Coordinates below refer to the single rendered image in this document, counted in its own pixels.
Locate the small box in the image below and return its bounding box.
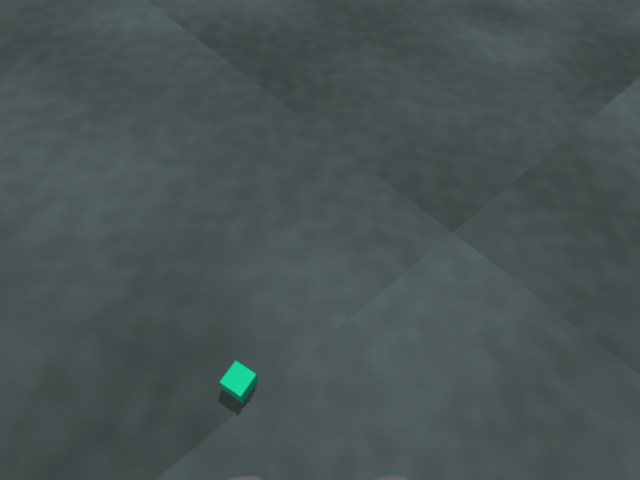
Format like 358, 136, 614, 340
219, 361, 258, 403

